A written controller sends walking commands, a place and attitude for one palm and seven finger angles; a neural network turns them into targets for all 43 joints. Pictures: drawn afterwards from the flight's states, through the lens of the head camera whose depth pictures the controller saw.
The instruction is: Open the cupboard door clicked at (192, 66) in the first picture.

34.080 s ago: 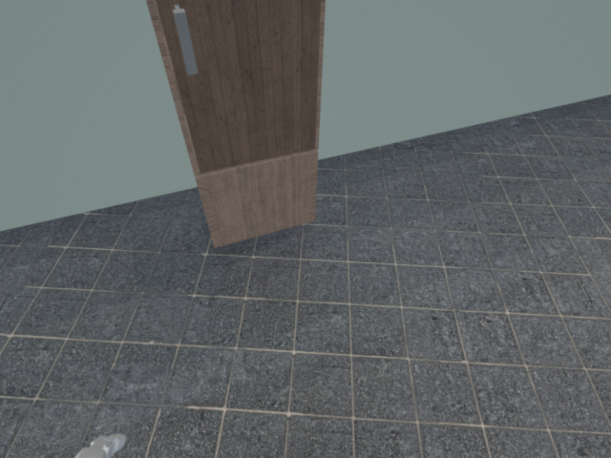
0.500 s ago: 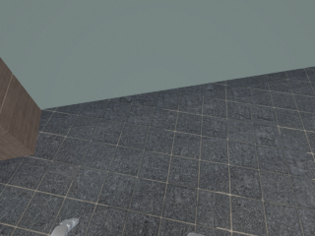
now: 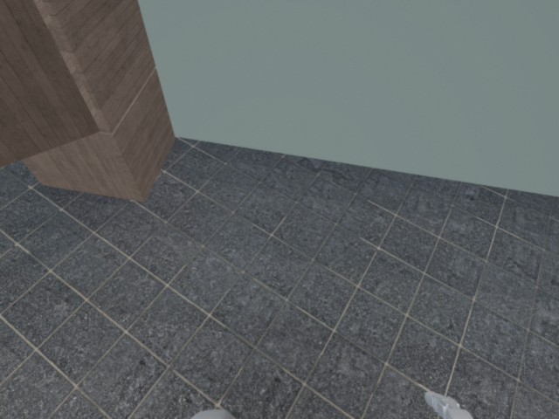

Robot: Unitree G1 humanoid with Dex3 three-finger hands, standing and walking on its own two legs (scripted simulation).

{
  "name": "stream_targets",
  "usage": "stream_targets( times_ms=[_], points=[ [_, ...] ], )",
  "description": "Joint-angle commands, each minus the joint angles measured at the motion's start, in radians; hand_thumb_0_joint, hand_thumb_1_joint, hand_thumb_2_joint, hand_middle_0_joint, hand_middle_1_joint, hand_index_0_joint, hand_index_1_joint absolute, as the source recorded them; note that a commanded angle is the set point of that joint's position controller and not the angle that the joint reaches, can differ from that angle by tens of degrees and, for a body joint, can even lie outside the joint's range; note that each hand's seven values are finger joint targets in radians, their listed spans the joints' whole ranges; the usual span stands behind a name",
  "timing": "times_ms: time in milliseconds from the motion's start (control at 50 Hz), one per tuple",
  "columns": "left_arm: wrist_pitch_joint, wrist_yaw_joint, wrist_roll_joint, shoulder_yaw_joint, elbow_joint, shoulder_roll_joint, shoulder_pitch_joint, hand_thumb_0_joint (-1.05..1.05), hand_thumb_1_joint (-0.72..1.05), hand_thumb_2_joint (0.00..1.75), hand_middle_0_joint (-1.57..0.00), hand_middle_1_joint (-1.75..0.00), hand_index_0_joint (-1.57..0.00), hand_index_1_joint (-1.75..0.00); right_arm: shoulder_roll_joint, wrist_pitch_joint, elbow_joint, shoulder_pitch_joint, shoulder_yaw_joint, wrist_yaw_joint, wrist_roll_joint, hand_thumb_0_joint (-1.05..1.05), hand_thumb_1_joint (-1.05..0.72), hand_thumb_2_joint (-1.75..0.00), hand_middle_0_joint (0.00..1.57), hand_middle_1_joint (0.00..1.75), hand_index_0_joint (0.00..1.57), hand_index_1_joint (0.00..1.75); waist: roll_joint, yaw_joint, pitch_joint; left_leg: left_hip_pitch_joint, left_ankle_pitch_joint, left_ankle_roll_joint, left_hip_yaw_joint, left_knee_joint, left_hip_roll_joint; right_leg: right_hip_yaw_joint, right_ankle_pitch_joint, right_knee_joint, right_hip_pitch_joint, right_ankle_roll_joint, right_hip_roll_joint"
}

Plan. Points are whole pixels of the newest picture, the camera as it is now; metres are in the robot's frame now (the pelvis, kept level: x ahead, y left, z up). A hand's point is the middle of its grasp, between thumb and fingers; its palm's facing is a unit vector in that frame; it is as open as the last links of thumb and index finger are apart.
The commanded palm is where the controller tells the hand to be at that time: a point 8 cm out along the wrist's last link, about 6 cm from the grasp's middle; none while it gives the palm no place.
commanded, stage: turn to face it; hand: left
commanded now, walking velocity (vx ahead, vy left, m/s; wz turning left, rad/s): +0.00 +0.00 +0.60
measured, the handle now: out of the picture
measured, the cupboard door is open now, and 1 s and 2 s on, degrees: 44 44 44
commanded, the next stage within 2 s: take the last steps up to it in 1.04 s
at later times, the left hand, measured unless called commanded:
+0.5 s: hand out of the picture +0.07 +0.18 -0.13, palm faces +0.26 -0.92 -0.30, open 7.4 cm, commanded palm none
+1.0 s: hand out of the picture -0.07 +0.19 -0.16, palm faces +0.55 -0.80 -0.24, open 7.4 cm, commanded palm none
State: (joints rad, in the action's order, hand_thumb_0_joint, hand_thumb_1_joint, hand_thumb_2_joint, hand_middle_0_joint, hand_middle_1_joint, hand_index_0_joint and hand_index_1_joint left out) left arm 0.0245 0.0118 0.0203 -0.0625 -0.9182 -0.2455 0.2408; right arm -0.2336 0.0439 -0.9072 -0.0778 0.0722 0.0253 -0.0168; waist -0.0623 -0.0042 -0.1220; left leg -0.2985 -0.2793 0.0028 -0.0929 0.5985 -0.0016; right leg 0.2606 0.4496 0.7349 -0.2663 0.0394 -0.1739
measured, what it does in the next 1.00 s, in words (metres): steps on the spot, turning left: right foot, then left foot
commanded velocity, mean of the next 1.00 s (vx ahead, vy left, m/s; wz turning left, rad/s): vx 0.00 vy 0.00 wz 0.48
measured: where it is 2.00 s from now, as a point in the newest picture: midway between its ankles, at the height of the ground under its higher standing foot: outside the picture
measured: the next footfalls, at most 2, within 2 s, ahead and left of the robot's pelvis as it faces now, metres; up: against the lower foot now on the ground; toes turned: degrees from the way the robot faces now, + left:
right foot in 0.42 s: +0.07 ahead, -0.14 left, +0.00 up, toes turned +12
left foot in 0.82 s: +0.00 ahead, +0.09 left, +0.00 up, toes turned +34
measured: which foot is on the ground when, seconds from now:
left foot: down 0.00-0.42, up 0.44-0.80, down 0.82-1.00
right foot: up 0.00-0.40, down 0.42-0.82, up 0.84-1.00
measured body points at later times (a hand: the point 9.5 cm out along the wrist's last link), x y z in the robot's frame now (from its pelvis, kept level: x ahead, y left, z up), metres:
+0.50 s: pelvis +0.01 -0.04 +0.01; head +0.07 -0.06 +0.46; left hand +0.06 +0.23 -0.11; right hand +0.14 -0.28 -0.15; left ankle -0.03 +0.09 -0.67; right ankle +0.03 -0.15 -0.72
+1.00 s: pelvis +0.01 -0.02 +0.01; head +0.03 +0.03 +0.46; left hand -0.10 +0.23 -0.15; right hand +0.24 -0.16 -0.11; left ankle -0.03 +0.07 -0.72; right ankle +0.05 -0.16 -0.65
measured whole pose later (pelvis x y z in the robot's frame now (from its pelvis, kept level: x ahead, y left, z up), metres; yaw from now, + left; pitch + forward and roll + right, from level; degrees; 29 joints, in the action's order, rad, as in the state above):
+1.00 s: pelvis +0.01 -0.02 +0.01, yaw +32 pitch +0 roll -1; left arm 0.07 0.01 0.02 -0.07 -0.97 -0.26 0.22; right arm -0.20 0.02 -0.92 -0.10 0.04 -0.02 -0.02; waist -0.05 -0.03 -0.09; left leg -0.26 -0.26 -0.05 -0.05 0.52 0.01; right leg 0.03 0.45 1.08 -0.44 0.07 -0.09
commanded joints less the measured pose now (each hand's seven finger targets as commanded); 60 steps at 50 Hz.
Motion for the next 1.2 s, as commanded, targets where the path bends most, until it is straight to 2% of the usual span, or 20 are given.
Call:
stream_targets(
  times_ms=[0, 20, 100, 280, 340, 360, 400, 420, 460, 500, 660, 760, 780, 800, 820, 840, 880, 960, 1120, 1180],
  points=[
    [-0.002, 0.008, -0.003, -0.020, 0.156, -0.096, -0.139, 0.00, 0.90, 0.90, -0.20, -0.30, -0.20, -0.30, -0.263, -0.019, 0.008, -0.240, 0.055, -0.029, -0.004, 0.00, -0.90, -0.90, 0.20, 0.30, 0.20, 0.30, 0.225, 0.108, 0.252, 0.336, 0.675, -0.256, 0.436, -0.189, -0.398, -0.235, 0.180, 0.423, -0.344, 0.036, 0.032],
    [-0.002, 0.009, -0.003, -0.025, 0.136, -0.083, -0.145, 0.00, 0.90, 0.90, -0.20, -0.30, -0.20, -0.30, -0.239, -0.024, 0.028, -0.190, 0.052, -0.039, -0.007, 0.00, -0.90, -0.90, 0.20, 0.30, 0.20, 0.30, 0.277, 0.092, 0.228, 0.279, 0.608, -0.234, 0.431, -0.200, -0.342, -0.247, 0.127, 0.430, -0.342, 0.041, 0.037],
    [0.009, -0.007, 0.001, -0.029, 0.086, -0.087, -0.080, 0.00, 0.90, 0.90, -0.20, -0.30, -0.20, -0.30, -0.192, -0.033, 0.057, -0.085, 0.031, -0.044, -0.006, 0.00, -0.90, -0.90, 0.20, 0.30, 0.20, 0.30, 0.181, 0.020, 0.166, 0.161, 0.420, -0.159, 0.331, -0.247, -0.223, -0.259, -0.045, 0.392, -0.277, 0.051, 0.071],
    [0.001, -0.001, -0.006, -0.020, 0.122, -0.076, -0.123, 0.00, 0.90, 0.90, -0.20, -0.30, -0.20, -0.30, -0.203, -0.024, 0.048, -0.113, 0.044, -0.036, -0.011, 0.00, -0.90, -0.90, 0.20, 0.30, 0.20, 0.30, 0.234, 0.032, 0.178, 0.126, 0.391, -0.162, 0.421, -0.214, -0.190, -0.242, -0.017, 0.055, -0.142, 0.048, 0.141],
    [-0.013, 0.004, -0.013, -0.026, 0.103, -0.084, -0.037, 0.00, 0.90, 0.90, -0.20, -0.30, -0.20, -0.30, -0.195, -0.018, 0.064, -0.065, 0.048, -0.036, -0.004, 0.00, -0.90, -0.90, 0.20, 0.30, 0.20, 0.30, 0.234, -0.012, 0.199, 0.024, 0.394, -0.123, 0.430, -0.139, -0.149, -0.226, -0.151, -0.181, 0.063, 0.036, 0.170],
    [-0.023, 0.009, -0.012, -0.033, 0.092, -0.111, 0.011, 0.00, 0.90, 0.90, -0.20, -0.30, -0.20, -0.30, -0.171, -0.018, 0.071, -0.051, 0.045, -0.034, 0.005, 0.00, -0.90, -0.90, 0.20, 0.30, 0.20, 0.30, 0.164, -0.041, 0.210, -0.075, 0.284, -0.082, 0.412, -0.076, -0.106, -0.261, -0.242, -0.335, 0.204, 0.026, 0.129],
    [-0.034, 0.023, 0.011, -0.059, 0.094, -0.252, 0.043, 0.00, 0.90, 0.90, -0.20, -0.30, -0.20, -0.30, -0.094, -0.020, 0.103, -0.053, 0.038, -0.024, 0.013, 0.00, -0.90, -0.90, 0.20, 0.30, 0.20, 0.30, -0.256, -0.059, 0.202, -0.321, -0.341, 0.043, 0.144, 0.364, 0.094, -0.660, -0.421, -0.473, 0.289, -0.166, -0.325],
    [-0.032, 0.027, 0.003, -0.046, 0.099, -0.221, 0.017, 0.00, 0.90, 0.90, -0.20, -0.30, -0.20, -0.30, -0.125, -0.011, 0.089, -0.057, 0.041, -0.019, 0.003, 0.00, -0.90, -0.90, 0.20, 0.30, 0.20, 0.30, -0.157, -0.039, 0.167, -0.301, -0.330, 0.030, 0.187, 0.543, 0.031, -0.588, -0.418, -0.454, 0.174, -0.209, -0.326],
    [-0.035, 0.027, -0.004, -0.023, 0.116, -0.124, -0.086, 0.00, 0.90, 0.90, -0.20, -0.30, -0.20, -0.30, -0.109, 0.008, 0.040, -0.078, 0.043, -0.012, -0.003, 0.00, -0.90, -0.90, 0.20, 0.30, 0.20, 0.30, -0.144, 0.025, 0.107, -0.319, -0.196, 0.053, 0.169, 0.662, -0.009, -0.423, -0.522, -0.419, 0.137, -0.164, -0.185],
    [-0.037, 0.025, -0.004, -0.018, 0.119, -0.106, -0.094, 0.00, 0.90, 0.90, -0.20, -0.30, -0.20, -0.30, -0.088, 0.015, 0.031, -0.086, 0.033, -0.001, 0.001, 0.00, -0.90, -0.90, 0.20, 0.30, 0.20, 0.30, -0.156, 0.034, 0.120, -0.297, -0.143, 0.067, 0.126, 0.632, -0.023, -0.282, -0.632, -0.392, 0.155, -0.138, -0.140],
    [-0.040, 0.021, 0.008, -0.040, 0.064, -0.163, 0.046, 0.00, 0.90, 0.90, -0.20, -0.30, -0.20, -0.30, -0.040, 0.004, 0.050, 0.027, 0.004, 0.007, 0.006, 0.00, -0.90, -0.90, 0.20, 0.30, 0.20, 0.30, -0.125, -0.041, 0.148, -0.170, -0.180, 0.060, 0.004, 0.209, -0.009, -0.200, -0.793, -0.316, 0.264, -0.142, -0.180],
    [-0.035, 0.012, -0.002, -0.045, 0.045, -0.170, 0.021, 0.00, 0.90, 0.90, -0.20, -0.30, -0.20, -0.30, -0.070, -0.014, 0.024, -0.073, 0.006, -0.004, 0.004, 0.00, -0.90, -0.90, 0.20, 0.30, 0.20, 0.30, -0.102, 0.024, 0.182, 0.100, 0.033, 0.022, -0.021, -0.107, 0.012, -0.129, -0.721, -0.164, 0.143, -0.072, -0.159],
    [-0.032, 0.007, -0.010, -0.039, 0.057, -0.144, 0.012, 0.00, 0.90, 0.90, -0.20, -0.30, -0.20, -0.30, -0.125, -0.023, 0.014, -0.125, 0.021, -0.008, -0.001, 0.00, -0.90, -0.90, 0.20, 0.30, 0.20, 0.30, 0.016, 0.057, 0.229, 0.266, 0.219, -0.016, 0.059, -0.173, -0.069, -0.086, -0.598, -0.028, 0.019, -0.023, -0.119],
    [-0.026, 0.001, -0.016, -0.021, 0.089, -0.075, 0.000, 0.00, 0.90, 0.90, -0.20, -0.30, -0.20, -0.30, -0.225, -0.029, 0.010, -0.181, 0.045, -0.015, -0.007, 0.00, -0.90, -0.90, 0.20, 0.30, 0.20, 0.30, 0.315, 0.086, 0.265, 0.412, 0.553, -0.145, 0.409, -0.191, -0.328, -0.060, -0.006, 0.195, -0.237, 0.045, 0.024],
    [-0.012, 0.008, -0.011, -0.009, 0.108, -0.053, -0.063, 0.00, 0.90, 0.90, -0.20, -0.30, -0.20, -0.30, -0.260, -0.018, -0.007, -0.227, 0.051, -0.029, -0.005, 0.00, -0.90, -0.90, 0.20, 0.30, 0.20, 0.30, 0.321, 0.104, 0.267, 0.353, 0.775, -0.247, 0.455, -0.200, -0.416, -0.176, 0.233, 0.312, -0.269, 0.037, 0.051],
    [0.000, 0.013, -0.004, -0.014, 0.098, -0.077, -0.070, 0.00, 0.90, 0.90, -0.20, -0.30, -0.20, -0.30, -0.236, -0.019, -0.004, -0.206, 0.039, -0.035, -0.008, 0.00, -0.90, -0.90, 0.20, 0.30, 0.20, 0.30, 0.234, 0.090, 0.240, 0.297, 0.639, -0.253, 0.395, -0.215, -0.401, -0.230, 0.193, 0.370, -0.259, 0.025, 0.040],
    [0.008, 0.007, -0.001, -0.021, 0.058, -0.072, -0.068, 0.00, 0.90, 0.90, -0.20, -0.30, -0.20, -0.30, -0.187, -0.027, 0.020, -0.113, 0.024, -0.051, -0.008, 0.00, -0.90, -0.90, 0.20, 0.30, 0.20, 0.30, 0.302, 0.049, 0.169, 0.180, 0.498, -0.201, 0.337, -0.247, -0.298, -0.262, 0.069, 0.396, -0.259, 0.028, 0.047],
    [0.011, -0.003, -0.001, -0.016, 0.013, -0.056, -0.006, 0.00, 0.90, 0.90, -0.20, -0.30, -0.20, -0.30, -0.154, -0.041, 0.021, -0.096, 0.005, -0.056, -0.005, 0.00, -0.90, -0.90, 0.20, 0.30, 0.20, 0.30, 0.166, 0.007, 0.170, 0.177, 0.502, -0.172, 0.262, -0.260, -0.244, -0.251, -0.038, 0.360, -0.231, 0.036, 0.075],
    [0.002, -0.001, -0.005, -0.001, 0.022, -0.029, -0.044, 0.00, 0.90, 0.90, -0.20, -0.30, -0.20, -0.30, -0.143, -0.034, -0.012, -0.126, 0.007, -0.049, -0.011, 0.00, -0.90, -0.90, 0.20, 0.30, 0.20, 0.30, 0.220, 0.023, 0.160, 0.133, 0.378, -0.172, 0.304, -0.261, -0.230, -0.212, -0.003, 0.037, -0.091, 0.030, 0.124],
    [-0.017, -0.006, -0.004, -0.009, -0.006, -0.031, 0.038, 0.00, 0.90, 0.90, -0.20, -0.30, -0.20, -0.30, -0.133, -0.031, -0.015, -0.106, 0.007, -0.044, -0.004, 0.00, -0.90, -0.90, 0.20, 0.30, 0.20, 0.30, 0.205, -0.021, 0.173, 0.012, 0.071, -0.133, 0.298, -0.218, -0.169, -0.182, -0.124, -0.211, 0.114, 0.017, 0.152]
  ],
)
